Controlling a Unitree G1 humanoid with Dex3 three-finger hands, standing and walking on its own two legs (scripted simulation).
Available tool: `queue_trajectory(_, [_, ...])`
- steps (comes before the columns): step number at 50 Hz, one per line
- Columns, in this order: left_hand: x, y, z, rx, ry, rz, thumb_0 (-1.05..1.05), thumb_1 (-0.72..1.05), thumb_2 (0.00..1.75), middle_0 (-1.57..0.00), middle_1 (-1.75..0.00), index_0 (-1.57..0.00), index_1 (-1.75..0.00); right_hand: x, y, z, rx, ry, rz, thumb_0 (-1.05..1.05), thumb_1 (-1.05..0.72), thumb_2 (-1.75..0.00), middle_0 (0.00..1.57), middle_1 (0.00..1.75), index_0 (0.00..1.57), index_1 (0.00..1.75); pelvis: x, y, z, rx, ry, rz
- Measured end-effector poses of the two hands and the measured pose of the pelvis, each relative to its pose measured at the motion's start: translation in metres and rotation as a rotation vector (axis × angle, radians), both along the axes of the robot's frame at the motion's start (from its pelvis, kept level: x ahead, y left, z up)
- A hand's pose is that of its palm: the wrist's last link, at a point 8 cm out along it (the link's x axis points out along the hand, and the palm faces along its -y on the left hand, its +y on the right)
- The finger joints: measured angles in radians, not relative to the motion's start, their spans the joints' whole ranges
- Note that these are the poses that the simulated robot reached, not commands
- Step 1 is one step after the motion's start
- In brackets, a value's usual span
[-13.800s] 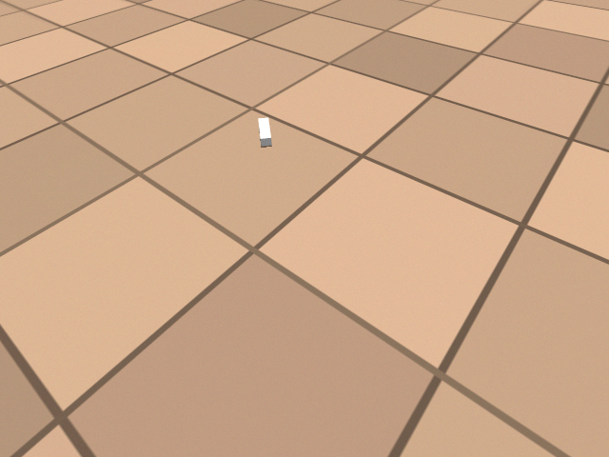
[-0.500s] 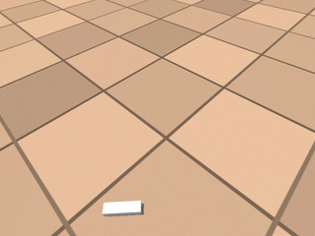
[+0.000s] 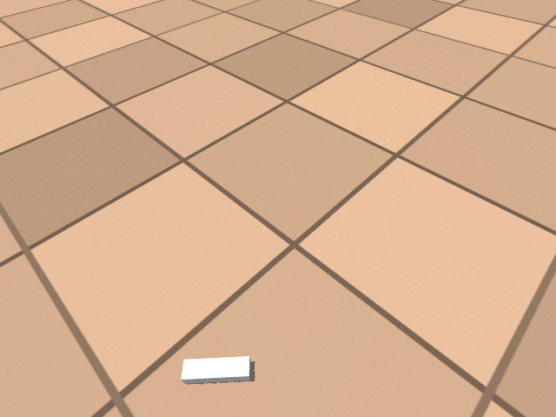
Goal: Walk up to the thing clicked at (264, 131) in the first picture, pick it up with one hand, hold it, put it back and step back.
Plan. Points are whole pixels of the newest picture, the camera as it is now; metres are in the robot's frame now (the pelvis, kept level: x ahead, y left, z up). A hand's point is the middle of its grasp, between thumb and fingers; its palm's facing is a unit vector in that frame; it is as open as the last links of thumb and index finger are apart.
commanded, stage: stand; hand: left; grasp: from above
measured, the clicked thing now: (217, 369) +0.42 +0.24 -0.76
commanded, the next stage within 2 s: rise first in 0.76 s
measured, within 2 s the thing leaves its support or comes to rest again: neither
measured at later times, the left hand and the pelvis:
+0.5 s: hand out of the picture +0.07 +0.26 -0.16, palm faces -0.03 -0.94 -0.35, open 7.4 cm; pelvis +0.00 +0.00 +0.00, yaw +0 degrees
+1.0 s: hand out of the picture +0.12 +0.25 -0.16, palm faces +0.05 -0.94 -0.33, open 7.9 cm; pelvis -0.01 +0.00 -0.01, yaw +1 degrees
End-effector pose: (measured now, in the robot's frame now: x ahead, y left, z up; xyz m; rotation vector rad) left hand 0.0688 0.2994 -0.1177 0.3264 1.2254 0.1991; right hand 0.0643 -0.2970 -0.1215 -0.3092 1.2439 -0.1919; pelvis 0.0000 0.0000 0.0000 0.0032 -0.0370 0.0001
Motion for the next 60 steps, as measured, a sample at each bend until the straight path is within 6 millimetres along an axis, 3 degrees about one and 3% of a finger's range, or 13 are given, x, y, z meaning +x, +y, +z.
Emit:
queue_trajectory(11, [0.003,0.0,0.0,0.003,-0.005,-0.003,0.01,0.9,0.9,-0.2,-0.3,-0.21,-0.3,0.007,0.0,0.001,-0.001,-0.015,0.001,0.01,-0.9,-0.9,0.2,0.3,0.2,0.3,0.002,0.0,0.0,-0.001,-0.001,-0.001])
queue_trajectory(44, [-0.003,-0.003,0.001,0.006,0.007,0.004,0.01,0.9,0.9,-0.2,-0.3,-0.2,-0.31,-0.001,-0.002,-0.002,0.006,0.003,-0.001,0.01,-0.9,-0.9,0.2,0.3,0.2,0.3,0.0,-0.003,0.0,0.001,-0.002,0.001])
queue_trajectory(46, [0.005,-0.005,0.001,0.001,-0.043,0.027,0.01,0.88,0.91,-0.2,-0.32,-0.2,-0.33,0.003,0.0,-0.001,0.003,-0.045,-0.004,0.01,-0.91,-0.9,0.2,0.3,0.2,0.3,-0.002,-0.003,-0.002,0.0,0.024,0.011])
queue_trajectory(54, [0.067,-0.006,-0.012,-0.013,-0.155,-0.025,0.01,0.56,0.96,-0.12,-0.66,-0.12,-0.66,0.013,0.025,-0.01,0.039,-0.16,0.002,0.01,-0.93,-0.9,0.2,0.3,0.2,0.3,-0.016,-0.005,-0.019,-0.002,0.135,0.015])
queue_trajectory(60, [0.075,0.0,-0.016,0.037,-0.127,-0.078,0.0,0.17,0.98,-0.06,-0.92,-0.08,-0.91,0.019,0.04,-0.016,0.07,-0.217,-0.012,0.01,-0.92,-0.9,0.2,0.3,0.2,0.3,-0.012,0.0,-0.029,-0.007,0.171,0.009])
